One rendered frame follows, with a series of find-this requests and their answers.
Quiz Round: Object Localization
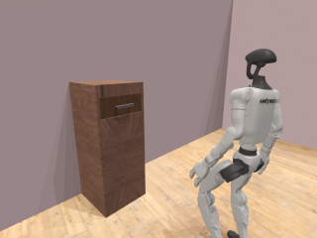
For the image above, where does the robot right hand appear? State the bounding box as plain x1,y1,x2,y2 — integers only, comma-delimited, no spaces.
258,152,269,175

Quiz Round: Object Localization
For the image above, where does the robot left forearm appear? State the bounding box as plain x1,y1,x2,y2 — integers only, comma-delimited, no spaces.
203,127,237,169

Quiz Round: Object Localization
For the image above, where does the robot right forearm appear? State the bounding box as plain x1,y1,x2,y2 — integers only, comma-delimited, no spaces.
260,130,282,156

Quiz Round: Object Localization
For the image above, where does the robot left upper arm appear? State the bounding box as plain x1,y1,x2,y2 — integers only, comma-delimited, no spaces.
229,87,251,141

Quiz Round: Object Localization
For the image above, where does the cabinet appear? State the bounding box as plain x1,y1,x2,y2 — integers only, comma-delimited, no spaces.
68,79,146,218

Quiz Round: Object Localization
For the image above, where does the handle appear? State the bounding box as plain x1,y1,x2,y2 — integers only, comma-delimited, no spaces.
115,103,135,109

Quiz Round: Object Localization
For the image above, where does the humanoid robot head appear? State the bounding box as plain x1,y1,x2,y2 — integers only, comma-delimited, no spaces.
245,49,277,90

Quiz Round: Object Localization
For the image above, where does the robot right upper arm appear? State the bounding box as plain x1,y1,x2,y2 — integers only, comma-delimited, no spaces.
269,89,283,134

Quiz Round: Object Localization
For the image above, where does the robot left hand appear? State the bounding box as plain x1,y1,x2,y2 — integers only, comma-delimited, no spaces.
189,161,210,187

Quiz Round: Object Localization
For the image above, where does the drawer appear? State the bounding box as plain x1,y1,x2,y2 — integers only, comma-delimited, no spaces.
98,93,142,119

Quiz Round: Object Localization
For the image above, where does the robot left shin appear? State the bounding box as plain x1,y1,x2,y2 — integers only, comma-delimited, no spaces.
197,193,223,238

